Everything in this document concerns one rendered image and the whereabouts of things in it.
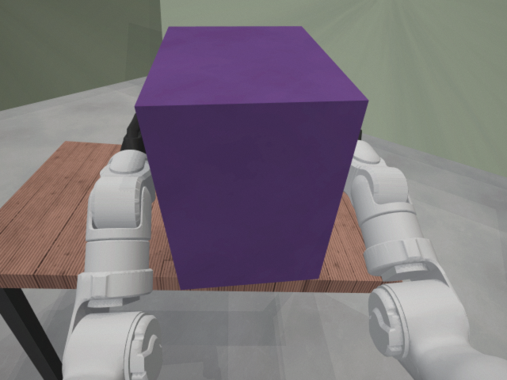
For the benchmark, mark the left robot hand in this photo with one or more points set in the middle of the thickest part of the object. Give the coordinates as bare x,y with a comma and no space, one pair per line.
133,139

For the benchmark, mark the left robot forearm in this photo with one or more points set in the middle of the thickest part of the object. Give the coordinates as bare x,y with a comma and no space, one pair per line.
118,230

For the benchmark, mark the carton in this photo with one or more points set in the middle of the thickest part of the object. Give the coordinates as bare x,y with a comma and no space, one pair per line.
249,132

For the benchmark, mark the right robot forearm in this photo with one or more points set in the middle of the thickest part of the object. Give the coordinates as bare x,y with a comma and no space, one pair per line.
395,246

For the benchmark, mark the table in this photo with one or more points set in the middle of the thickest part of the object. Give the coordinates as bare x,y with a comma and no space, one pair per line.
43,245

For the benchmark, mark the robot right upper arm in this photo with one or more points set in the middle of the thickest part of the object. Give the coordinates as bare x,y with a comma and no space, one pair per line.
422,325

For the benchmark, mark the robot left upper arm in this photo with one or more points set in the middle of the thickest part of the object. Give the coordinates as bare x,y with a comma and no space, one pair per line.
114,346

